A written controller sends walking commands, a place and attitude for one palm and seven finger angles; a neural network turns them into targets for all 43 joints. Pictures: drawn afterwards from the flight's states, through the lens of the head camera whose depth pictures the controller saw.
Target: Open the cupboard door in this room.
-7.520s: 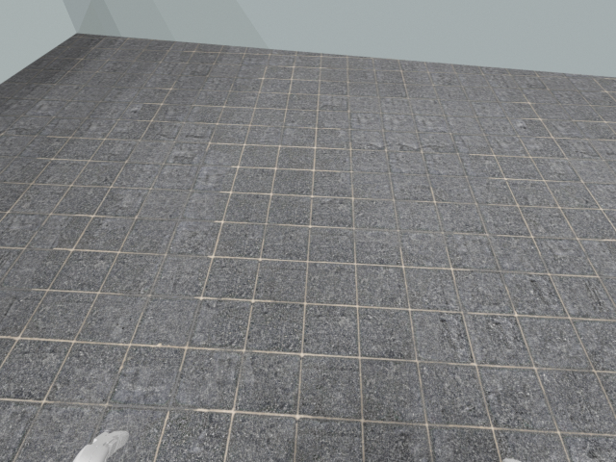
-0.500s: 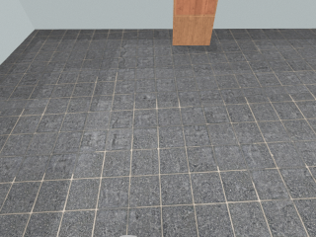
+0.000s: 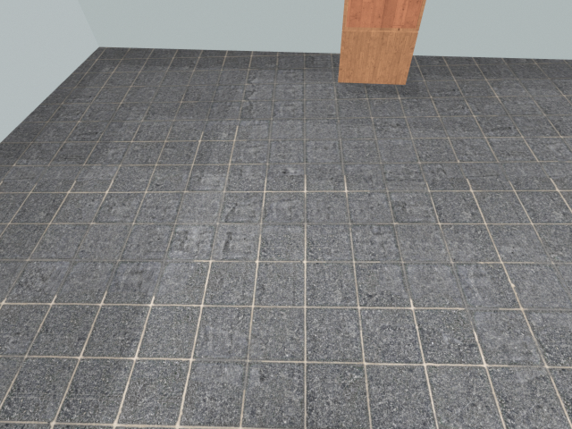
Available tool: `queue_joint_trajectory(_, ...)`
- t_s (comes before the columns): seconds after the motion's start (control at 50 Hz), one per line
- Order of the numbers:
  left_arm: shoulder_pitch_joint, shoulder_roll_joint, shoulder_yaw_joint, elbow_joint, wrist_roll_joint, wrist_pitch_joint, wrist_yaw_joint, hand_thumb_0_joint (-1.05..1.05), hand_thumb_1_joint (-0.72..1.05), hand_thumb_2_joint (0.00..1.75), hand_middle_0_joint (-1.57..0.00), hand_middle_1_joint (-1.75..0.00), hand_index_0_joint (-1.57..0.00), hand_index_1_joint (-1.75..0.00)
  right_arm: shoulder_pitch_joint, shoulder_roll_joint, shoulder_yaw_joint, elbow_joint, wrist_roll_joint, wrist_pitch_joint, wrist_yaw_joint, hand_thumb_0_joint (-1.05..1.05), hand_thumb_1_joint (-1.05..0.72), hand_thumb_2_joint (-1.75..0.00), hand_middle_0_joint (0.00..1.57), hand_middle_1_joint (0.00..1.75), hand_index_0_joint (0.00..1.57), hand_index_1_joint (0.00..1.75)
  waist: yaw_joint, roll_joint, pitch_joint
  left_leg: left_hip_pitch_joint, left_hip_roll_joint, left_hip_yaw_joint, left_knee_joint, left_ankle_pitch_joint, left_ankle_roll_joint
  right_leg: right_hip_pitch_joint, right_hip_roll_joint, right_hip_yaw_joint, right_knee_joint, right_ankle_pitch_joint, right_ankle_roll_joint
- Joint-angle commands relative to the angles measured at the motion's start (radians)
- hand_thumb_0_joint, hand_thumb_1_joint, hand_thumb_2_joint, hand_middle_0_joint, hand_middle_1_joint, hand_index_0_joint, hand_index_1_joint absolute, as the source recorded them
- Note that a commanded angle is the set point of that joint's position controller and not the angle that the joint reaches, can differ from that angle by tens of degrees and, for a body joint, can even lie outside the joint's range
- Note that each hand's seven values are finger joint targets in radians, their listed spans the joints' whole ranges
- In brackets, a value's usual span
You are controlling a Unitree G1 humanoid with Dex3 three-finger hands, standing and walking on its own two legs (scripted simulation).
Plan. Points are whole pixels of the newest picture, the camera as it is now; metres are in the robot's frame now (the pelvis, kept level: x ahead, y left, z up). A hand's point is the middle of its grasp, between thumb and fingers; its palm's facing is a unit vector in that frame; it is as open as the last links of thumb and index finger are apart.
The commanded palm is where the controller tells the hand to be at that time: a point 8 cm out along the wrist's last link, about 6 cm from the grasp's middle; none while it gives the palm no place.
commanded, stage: turn or walk to find it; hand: left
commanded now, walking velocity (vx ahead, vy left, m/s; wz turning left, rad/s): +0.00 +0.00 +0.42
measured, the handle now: out of the picture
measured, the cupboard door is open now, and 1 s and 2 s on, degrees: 0 0 0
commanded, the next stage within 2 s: stand and wait in 0.70 s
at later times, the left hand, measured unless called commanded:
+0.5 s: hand out of the picture -0.05 +0.25 -0.19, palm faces +0.26 -0.94 -0.22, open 7.4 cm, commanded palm none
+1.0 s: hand out of the picture -0.06 +0.20 -0.15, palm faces +0.34 -0.90 -0.27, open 7.4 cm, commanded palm none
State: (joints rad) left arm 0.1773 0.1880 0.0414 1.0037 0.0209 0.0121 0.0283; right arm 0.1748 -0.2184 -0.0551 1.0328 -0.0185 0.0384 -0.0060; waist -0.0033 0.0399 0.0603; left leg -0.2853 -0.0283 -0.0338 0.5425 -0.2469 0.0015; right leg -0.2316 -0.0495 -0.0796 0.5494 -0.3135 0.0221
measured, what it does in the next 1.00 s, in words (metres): steps on the spot, turning left: left foot, then right foot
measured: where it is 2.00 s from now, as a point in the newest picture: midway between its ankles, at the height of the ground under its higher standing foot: outside the picture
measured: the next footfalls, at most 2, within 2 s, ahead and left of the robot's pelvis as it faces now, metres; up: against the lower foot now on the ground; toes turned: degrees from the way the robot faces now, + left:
left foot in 0.40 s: -0.02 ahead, +0.14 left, +0.00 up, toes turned +17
right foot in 0.94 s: +0.00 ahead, -0.08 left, +0.00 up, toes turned +17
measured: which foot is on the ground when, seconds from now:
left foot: down 0.00-0.00, up 0.02-0.38, down 0.40-0.96, up 0.98-1.00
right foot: down 0.00-0.40, up 0.42-0.92, down 0.94-1.00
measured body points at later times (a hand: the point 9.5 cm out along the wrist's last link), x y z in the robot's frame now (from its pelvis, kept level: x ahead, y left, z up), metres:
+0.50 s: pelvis -0.05 +0.04 +0.00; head -0.02 +0.08 +0.44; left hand -0.07 +0.30 -0.17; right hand +0.08 -0.19 -0.13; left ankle -0.06 +0.13 -0.73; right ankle -0.03 -0.10 -0.68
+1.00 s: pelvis -0.06 +0.00 +0.00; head -0.04 -0.03 +0.45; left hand -0.08 +0.25 -0.13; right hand +0.05 -0.21 -0.17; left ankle -0.07 +0.13 -0.73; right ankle -0.04 -0.09 -0.73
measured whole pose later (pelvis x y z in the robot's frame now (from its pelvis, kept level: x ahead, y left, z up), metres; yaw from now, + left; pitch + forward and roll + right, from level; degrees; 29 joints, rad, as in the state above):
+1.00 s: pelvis -0.06 +0.00 +0.00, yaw +20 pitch -1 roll +1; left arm 0.20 0.15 0.01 0.99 0.02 0.01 0.03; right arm 0.24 -0.21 -0.05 1.03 -0.02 0.04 -0.01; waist -0.02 0.06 0.02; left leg -0.31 -0.05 -0.04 0.56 -0.30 0.01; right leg -0.22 -0.02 -0.06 0.54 -0.31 -0.03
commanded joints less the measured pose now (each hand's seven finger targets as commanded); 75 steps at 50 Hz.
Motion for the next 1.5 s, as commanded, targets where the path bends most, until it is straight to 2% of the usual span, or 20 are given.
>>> queue_joint_trajectory(0.0, 0.149, 0.227, 0.051, -0.044, 0.005, -0.018, 0.011, 0.0, 0.9, 0.9, -0.2, -0.3, -0.2, -0.3, -0.063, -0.104, -0.037, -0.116, -0.001, -0.003, -0.001, 0.0, -0.9, -0.9, 0.2, 0.3, 0.2, 0.3, 0.068, -0.264, -0.071, -0.252, 0.014, -0.032, 0.447, -0.301, -0.016, 0.12, -0.408, 0.318, -0.276, 0.273, -0.182)
queue_joint_trajectory(0.08, -0.012, 0.163, 0.035, -0.101, 0.004, -0.019, 0.007, 0.0, 0.9, 0.9, -0.2, -0.3, -0.2, -0.3, 0.035, -0.086, -0.042, -0.064, -0.003, 0.017, 0.018, 0.0, -0.9, -0.9, 0.2, 0.3, 0.2, 0.3, -0.018, -0.185, 0.005, -0.24, 0.054, -0.003, 0.648, -0.145, -0.037, -0.005, -0.273, 0.1, -0.26, 0.203, -0.126)
queue_joint_trajectory(0.28, 0.095, 0.233, 0.055, -0.076, 0.014, -0.013, 0.005, 0.0, 0.9, 0.9, -0.2, -0.3, -0.2, -0.3, -0.031, -0.063, -0.018, -0.106, 0.007, 0.0, 0.02, 0.0, -0.9, -0.9, 0.2, 0.3, 0.2, 0.3, 0.055, -0.239, -0.058, -0.132, 0.072, 0.109, 0.242, -0.224, -0.057, 0.127, -0.322, 0.041, -0.165, 0.387, -0.163)
queue_joint_trajectory(0.34, 0.063, 0.228, 0.058, -0.079, 0.002, -0.005, 0.002, 0.0, 0.9, 0.9, -0.2, -0.3, -0.2, -0.3, 0.073, -0.078, -0.018, -0.085, 0.006, -0.017, 0.017, 0.0, -0.9, -0.9, 0.2, 0.3, 0.2, 0.3, -0.002, -0.182, -0.114, 0.057, 0.064, 0.126, -0.042, -0.009, -0.042, 0.067, -0.288, -0.038, -0.022, 0.358, -0.085)
queue_joint_trajectory(0.36, 0.066, 0.192, 0.052, -0.087, -0.007, 0.004, -0.001, 0.0, 0.9, 0.9, -0.2, -0.3, -0.2, -0.3, 0.117, -0.129, -0.027, -0.08, 0.005, -0.028, 0.018, 0.0, -0.9, -0.9, 0.2, 0.3, 0.2, 0.3, -0.027, -0.018, -0.138, 0.178, 0.132, 0.017, -0.165, 0.114, -0.021, -0.039, -0.232, -0.076, 0.125, 0.219, -0.033)
queue_joint_trajectory(0.38, 0.067, 0.118, 0.037, -0.126, -0.012, 0.011, -0.006, 0.0, 0.9, 0.9, -0.2, -0.3, -0.2, -0.3, 0.149, -0.226, -0.051, -0.082, -0.003, -0.035, 0.011, 0.0, -0.9, -0.9, 0.2, 0.3, 0.2, 0.3, -0.04, 0.302, -0.123, 0.26, 0.376, -0.317, -0.218, 0.416, 0.081, -0.297, -0.093, -0.109, 0.321, -0.214, 0.048)
queue_joint_trajectory(0.4, 0.009, 0.119, 0.027, -0.144, -0.003, 0.022, -0.001, 0.0, 0.9, 0.9, -0.2, -0.3, -0.2, -0.3, 0.184, -0.263, -0.059, -0.074, -0.003, -0.024, 0.003, 0.0, -0.9, -0.9, 0.2, 0.3, 0.2, 0.3, -0.069, 0.266, -0.12, 0.202, 0.448, -0.341, -0.229, 0.504, 0.161, -0.301, -0.064, -0.013, 0.462, -0.338, 0.04)
queue_joint_trajectory(0.54, 0.034, 0.126, 0.041, -0.076, -0.001, 0.023, -0.017, 0.0, 0.9, 0.9, -0.2, -0.3, -0.2, -0.3, 0.052, -0.165, -0.026, -0.11, 0.003, -0.043, -0.021, 0.0, -0.9, -0.9, 0.2, 0.3, 0.2, 0.3, -0.003, 0.085, -0.102, 0.199, 0.256, -0.15, -0.231, 0.409, 0.121, -0.331, -0.058, 0.068, 0.599, -0.038, 0.059)
queue_joint_trajectory(0.76, -0.019, 0.097, 0.024, -0.104, -0.002, 0.026, -0.007, 0.0, 0.9, 0.9, -0.2, -0.3, -0.2, -0.3, 0.087, -0.154, -0.035, -0.105, -0.007, -0.031, -0.017, 0.0, -0.9, -0.9, 0.2, 0.3, 0.2, 0.3, -0.034, 0.08, -0.076, 0.149, 0.268, -0.281, -0.263, 0.19, 0.183, -0.227, -0.025, 0.07, 0.332, -0.127, 0.05)
queue_joint_trajectory(0.88, 0.111, 0.073, 0.008, -0.045, -0.008, 0.002, 0.0, 0.0, 0.9, 0.9, -0.2, -0.3, -0.2, -0.3, 0.054, -0.131, -0.026, -0.082, -0.003, -0.031, -0.014, 0.0, -0.9, -0.9, 0.2, 0.3, 0.2, 0.3, 0.023, 0.044, -0.111, 0.012, 0.207, -0.247, -0.199, 0.123, 0.131, 0.071, 0.006, 0.044, -0.07, 0.048, 0.021)
queue_joint_trajectory(0.9, 0.136, 0.088, 0.006, -0.034, -0.004, -0.01, 0.003, 0.0, 0.9, 0.9, -0.2, -0.3, -0.2, -0.3, 0.06, -0.105, -0.02, -0.075, 0.004, -0.033, -0.012, 0.0, -0.9, -0.9, 0.2, 0.3, 0.2, 0.3, 0.031, -0.02, -0.12, -0.03, 0.154, -0.192, -0.138, 0.093, 0.085, 0.15, -0.023, 0.071, -0.194, 0.123, 0.018)
queue_joint_trajectory(0.94, 0.103, 0.193, 0.015, -0.042, 0.002, -0.026, 0.009, 0.0, 0.9, 0.9, -0.2, -0.3, -0.2, -0.3, 0.064, -0.026, 0.002, -0.088, 0.014, -0.032, -0.008, 0.0, -0.9, -0.9, 0.2, 0.3, 0.2, 0.3, 0.015, -0.31, -0.062, -0.162, 0.0, -0.029, 0.033, -0.155, -0.01, 0.117, -0.303, 0.396, -0.319, 0.067, -0.112)
queue_joint_trajectory(0.96, 0.081, 0.191, 0.013, -0.054, 0.001, -0.022, 0.008, 0.0, 0.9, 0.9, -0.2, -0.3, -0.2, -0.3, 0.039, -0.052, -0.006, -0.09, 0.005, -0.022, -0.006, 0.0, -0.9, -0.9, 0.2, 0.3, 0.2, 0.3, 0.022, -0.239, -0.022, -0.128, 0.012, -0.033, 0.127, -0.225, -0.013, 0.02, -0.345, 0.395, -0.346, 0.083, -0.172)
queue_joint_trajectory(0.98, 0.053, 0.178, 0.019, -0.056, -0.002, -0.03, 0.009, 0.0, 0.9, 0.9, -0.2, -0.3, -0.2, -0.3, 0.049, -0.061, -0.012, -0.075, -0.003, -0.008, -0.008, 0.0, -0.9, -0.9, 0.2, 0.3, 0.2, 0.3, 0.011, -0.309, 0.003, -0.134, 0.033, -0.048, 0.197, -0.227, -0.011, -0.017, -0.306, 0.376, -0.346, 0.097, -0.181)
queue_joint_trajectory(1.06, 0.052, 0.104, -0.004, -0.023, -0.008, -0.033, 0.003, 0.0, 0.9, 0.9, -0.2, -0.3, -0.2, -0.3, 0.106, -0.035, -0.01, -0.001, 0.004, -0.001, -0.006, 0.0, -0.9, -0.9, 0.2, 0.3, 0.2, 0.3, -0.014, -0.133, 0.025, -0.101, 0.043, 0.001, 0.32, -0.135, -0.023, -0.008, -0.195, 0.205, -0.299, 0.251, -0.146)
queue_joint_trajectory(1.22, 0.149, 0.115, 0.005, 0.048, 0.001, -0.039, 0.004, 0.0, 0.9, 0.9, -0.2, -0.3, -0.2, -0.3, 0.064, -0.014, 0.006, 0.02, 0.01, -0.016, -0.02, 0.0, -0.9, -0.9, 0.2, 0.3, 0.2, 0.3, 0.033, -0.193, -0.051, -0.04, 0.08, 0.038, 0.103, -0.18, -0.036, 0.135, -0.206, 0.219, -0.237, 0.479, -0.18)
queue_joint_trajectory(1.3, 0.117, 0.098, 0.0, 0.071, -0.015, -0.035, 0.007, 0.0, 0.9, 0.9, -0.2, -0.3, -0.2, -0.3, 0.14, -0.016, 0.019, 0.074, 0.013, -0.04, -0.028, 0.0, -0.9, -0.9, 0.2, 0.3, 0.2, 0.3, -0.004, -0.126, -0.107, 0.172, 0.093, 0.023, -0.183, 0.103, -0.022, 0.091, -0.146, 0.156, -0.156, 0.43, -0.102)
queue_joint_trajectory(1.34, 0.138, 0.07, -0.003, 0.075, -0.019, -0.03, 0.006, 0.0, 0.9, 0.9, -0.2, -0.3, -0.2, -0.3, 0.113, -0.061, 0.015, 0.073, 0.009, -0.051, -0.033, 0.0, -0.9, -0.9, 0.2, 0.3, 0.2, 0.3, 0.016, -0.013, -0.129, 0.22, 0.179, -0.035, -0.133, 0.333, 0.013, 0.052, -0.089, 0.095, -0.128, 0.356, -0.049)
queue_joint_trajectory(1.4, 0.11, 0.077, -0.001, 0.086, -0.016, -0.015, 0.005, 0.0, 0.9, 0.9, -0.2, -0.3, -0.2, -0.3, 0.068, -0.062, 0.017, 0.067, 0.008, -0.044, -0.036, 0.0, -0.9, -0.9, 0.2, 0.3, 0.2, 0.3, 0.019, 0.085, -0.056, 0.115, 0.193, -0.066, -0.159, 0.324, 0.031, 0.07, -0.074, 0.03, -0.098, 0.263, -0.023)
queue_joint_trajectory(1.48, 0.125, 0.081, 0.006, 0.085, -0.009, -0.005, 0.002, 0.0, 0.9, 0.9, -0.2, -0.3, -0.2, -0.3, 0.041, -0.074, 0.01, 0.038, 0.006, -0.032, -0.033, 0.0, -0.9, -0.9, 0.2, 0.3, 0.2, 0.3, 0.033, 0.057, 0.013, -0.01, 0.181, -0.1, -0.181, 0.16, 0.042, 0.066, -0.074, 0.02, -0.093, 0.152, -0.014)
